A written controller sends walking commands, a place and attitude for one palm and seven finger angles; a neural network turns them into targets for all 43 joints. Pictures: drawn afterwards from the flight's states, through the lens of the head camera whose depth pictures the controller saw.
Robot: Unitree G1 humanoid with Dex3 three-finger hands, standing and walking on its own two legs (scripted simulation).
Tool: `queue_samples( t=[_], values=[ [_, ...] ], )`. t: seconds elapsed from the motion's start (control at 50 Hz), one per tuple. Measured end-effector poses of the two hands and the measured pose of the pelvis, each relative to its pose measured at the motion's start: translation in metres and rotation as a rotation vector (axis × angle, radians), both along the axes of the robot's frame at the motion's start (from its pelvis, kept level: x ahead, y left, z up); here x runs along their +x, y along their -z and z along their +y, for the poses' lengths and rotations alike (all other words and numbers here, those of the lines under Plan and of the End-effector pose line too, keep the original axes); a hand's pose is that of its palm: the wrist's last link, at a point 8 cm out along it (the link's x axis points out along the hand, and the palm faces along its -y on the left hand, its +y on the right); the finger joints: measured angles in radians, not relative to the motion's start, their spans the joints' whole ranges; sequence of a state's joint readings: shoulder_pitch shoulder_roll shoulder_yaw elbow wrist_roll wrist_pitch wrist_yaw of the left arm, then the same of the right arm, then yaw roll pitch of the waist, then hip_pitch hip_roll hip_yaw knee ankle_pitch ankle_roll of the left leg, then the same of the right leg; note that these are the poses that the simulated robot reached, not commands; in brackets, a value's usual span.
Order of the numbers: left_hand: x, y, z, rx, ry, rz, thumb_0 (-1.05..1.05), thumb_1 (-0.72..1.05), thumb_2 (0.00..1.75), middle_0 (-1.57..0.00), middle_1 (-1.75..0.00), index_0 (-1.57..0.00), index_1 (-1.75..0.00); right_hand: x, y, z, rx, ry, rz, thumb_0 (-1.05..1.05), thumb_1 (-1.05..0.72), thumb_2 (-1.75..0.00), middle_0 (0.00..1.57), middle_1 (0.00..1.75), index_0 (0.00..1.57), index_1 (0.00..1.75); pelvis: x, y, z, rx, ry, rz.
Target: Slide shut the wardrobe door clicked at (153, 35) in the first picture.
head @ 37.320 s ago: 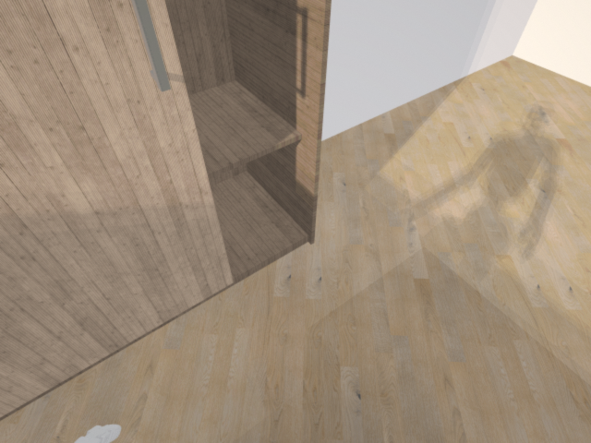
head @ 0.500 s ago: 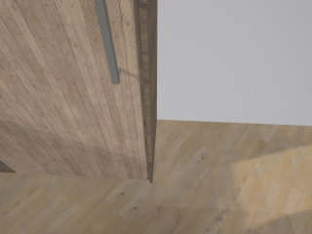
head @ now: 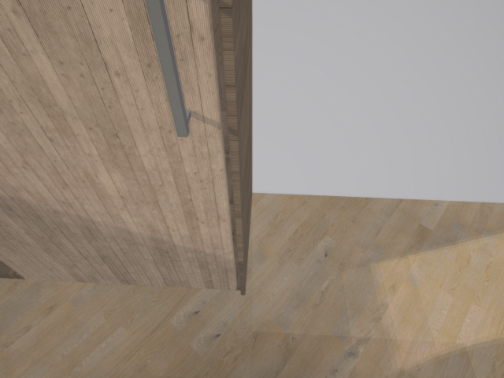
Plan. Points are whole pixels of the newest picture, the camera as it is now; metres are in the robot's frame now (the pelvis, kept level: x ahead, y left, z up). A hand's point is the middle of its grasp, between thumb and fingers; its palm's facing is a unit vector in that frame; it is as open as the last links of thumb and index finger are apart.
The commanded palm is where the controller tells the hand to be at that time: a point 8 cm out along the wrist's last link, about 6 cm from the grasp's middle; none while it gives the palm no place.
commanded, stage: look again from close up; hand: left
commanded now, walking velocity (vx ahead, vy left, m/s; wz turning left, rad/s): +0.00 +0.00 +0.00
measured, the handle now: (172, 63) +0.52 +0.16 +0.24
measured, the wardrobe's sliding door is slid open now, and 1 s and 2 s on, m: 0.01 0.01 0.01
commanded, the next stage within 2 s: raise the hand with hooked fingers in 0.04 s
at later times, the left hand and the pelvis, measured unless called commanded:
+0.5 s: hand (140, 347) +0.16 +0.17 +0.01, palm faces -0.05 -1.00 +0.00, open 8.2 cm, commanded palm +0.12 +0.25 +0.00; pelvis -0.03 +0.01 -0.04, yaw +3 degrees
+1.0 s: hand (62, 308) +0.18 +0.25 +0.09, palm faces +0.04 -0.99 -0.09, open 11.2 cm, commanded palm +0.14 +0.30 +0.11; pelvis -0.03 +0.02 -0.02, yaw +4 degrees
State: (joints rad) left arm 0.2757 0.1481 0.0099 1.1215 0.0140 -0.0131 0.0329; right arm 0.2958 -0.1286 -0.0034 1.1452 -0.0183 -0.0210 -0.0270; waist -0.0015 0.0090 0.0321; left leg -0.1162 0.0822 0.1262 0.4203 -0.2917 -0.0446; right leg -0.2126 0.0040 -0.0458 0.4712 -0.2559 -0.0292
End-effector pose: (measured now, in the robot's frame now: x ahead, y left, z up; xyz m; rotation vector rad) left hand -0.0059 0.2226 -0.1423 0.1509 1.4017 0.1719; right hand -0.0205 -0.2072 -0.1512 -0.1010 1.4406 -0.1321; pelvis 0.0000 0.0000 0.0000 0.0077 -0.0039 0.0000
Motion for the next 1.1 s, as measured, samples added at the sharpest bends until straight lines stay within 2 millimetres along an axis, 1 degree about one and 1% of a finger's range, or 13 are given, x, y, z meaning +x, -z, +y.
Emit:
queue_samples(
  t=[0.18, 0.24, 0.32, 0.38, 0.42, 0.48, 0.58, 0.62, 0.68, 0.74, 0.82, 0.96, 1.1],
  values=[
    [0.002, -0.003, 0.000, 0.006, -0.044, -0.032, 0.01, 0.93, 0.90, -0.20, -0.30, -0.20, -0.30, 0.004, -0.001, -0.005, -0.009, 0.002, -0.029, 0.00, -0.91, -0.90, 0.19, 0.30, 0.20, 0.30, -0.003, 0.001, -0.001, -0.010, -0.002, 0.003],
    [0.061, -0.052, 0.021, 0.086, -0.104, -0.423, 0.04, 0.95, 0.90, -0.20, -0.31, -0.21, -0.31, 0.032, -0.011, -0.018, -0.079, -0.009, -0.245, 0.01, -0.92, -0.90, 0.20, 0.30, 0.20, 0.30, -0.007, 0.004, 0.001, 0.000, -0.023, 0.002],
    [0.143, -0.137, 0.026, 0.088, -0.055, -0.987, 0.03, 0.90, 0.88, -0.20, -0.33, -0.20, -0.34, 0.089, -0.028, -0.036, -0.133, -0.050, -0.552, 0.02, -0.92, -0.90, 0.20, 0.30, 0.20, 0.30, -0.014, 0.010, 0.006, 0.000, -0.064, 0.032],
    [0.174, -0.174, 0.014, -0.018, 0.044, -1.325, 0.02, 0.84, 0.86, -0.20, -0.36, -0.20, -0.37, 0.136, -0.049, -0.045, -0.153, -0.086, -0.756, 0.01, -0.92, -0.90, 0.20, 0.30, 0.20, 0.30, -0.021, 0.020, 0.007, 0.006, -0.055, 0.077],
    [0.176, -0.177, 0.005, -0.100, 0.141, -1.439, 0.01, 0.79, 0.84, -0.20, -0.39, -0.21, -0.39, 0.163, -0.065, -0.047, -0.158, -0.117, -0.866, 0.01, -0.91, -0.90, 0.19, 0.30, 0.20, 0.30, -0.025, 0.027, 0.006, 0.007, -0.049, 0.091],
    [0.160, -0.160, 0.001, -0.178, 0.221, -1.409, 0.00, 0.72, 0.81, -0.21, -0.43, -0.21, -0.43, 0.197, -0.088, -0.044, -0.166, -0.165, -0.986, 0.01, -0.91, -0.90, 0.19, 0.30, 0.20, 0.30, -0.028, 0.037, 0.006, 0.009, -0.044, 0.102],
    [0.113, -0.138, 0.025, -0.119, 0.090, -1.281, 0.01, 0.59, 0.77, -0.23, -0.50, -0.23, -0.51, 0.228, -0.106, -0.021, -0.157, -0.252, -1.063, 0.01, -0.91, -0.90, 0.19, 0.30, 0.20, 0.30, -0.030, 0.043, 0.007, -0.010, -0.067, 0.100],
    [0.102, -0.145, 0.037, -0.051, 0.062, -1.307, 0.01, 0.54, 0.75, -0.23, -0.53, -0.23, -0.54, 0.231, -0.102, -0.007, -0.134, -0.300, -1.054, 0.01, -0.91, -0.90, 0.19, 0.30, 0.20, 0.30, -0.031, 0.044, 0.008, -0.022, -0.084, 0.098],
    [0.104, -0.165, 0.047, -0.002, 0.086, -1.405, 0.01, 0.47, 0.72, -0.23, -0.58, -0.23, -0.58, 0.226, -0.086, 0.014, -0.080, -0.352, -1.007, 0.01, -0.91, -0.90, 0.19, 0.30, 0.20, 0.30, -0.035, 0.045, 0.009, -0.041, -0.108, 0.092],
    [0.123, -0.184, 0.048, -0.029, 0.167, -1.464, 0.01, 0.40, 0.69, -0.23, -0.62, -0.24, -0.62, 0.210, -0.067, 0.033, -0.021, -0.356, -0.939, 0.01, -0.90, -0.90, 0.19, 0.30, 0.20, 0.30, -0.038, 0.044, 0.011, -0.051, -0.117, 0.084],
    [0.151, -0.199, 0.051, -0.084, 0.253, -1.412, 0.01, 0.30, 0.65, -0.24, -0.68, -0.24, -0.68, 0.182, -0.052, 0.046, 0.034, -0.295, -0.859, 0.01, -0.90, -0.90, 0.20, 0.30, 0.20, 0.30, -0.036, 0.036, 0.015, -0.048, -0.105, 0.074],
    [0.168, -0.229, 0.077, -0.060, 0.208, -1.385, 0.00, 0.14, 0.58, -0.25, -0.79, -0.26, -0.79, 0.149, -0.053, 0.034, 0.014, -0.218, -0.809, 0.01, -0.90, -0.90, 0.20, 0.30, 0.20, 0.30, -0.028, 0.023, 0.022, -0.034, -0.079, 0.053],
    [0.168, -0.256, 0.087, -0.031, 0.214, -1.442, 0.00, -0.02, 0.51, -0.26, -0.89, -0.27, -0.89, 0.157, -0.068, 0.010, -0.068, -0.237, -0.839, 0.01, -0.90, -0.90, 0.20, 0.30, 0.20, 0.30, -0.024, 0.015, 0.026, -0.032, -0.081, 0.021]
  ],
)
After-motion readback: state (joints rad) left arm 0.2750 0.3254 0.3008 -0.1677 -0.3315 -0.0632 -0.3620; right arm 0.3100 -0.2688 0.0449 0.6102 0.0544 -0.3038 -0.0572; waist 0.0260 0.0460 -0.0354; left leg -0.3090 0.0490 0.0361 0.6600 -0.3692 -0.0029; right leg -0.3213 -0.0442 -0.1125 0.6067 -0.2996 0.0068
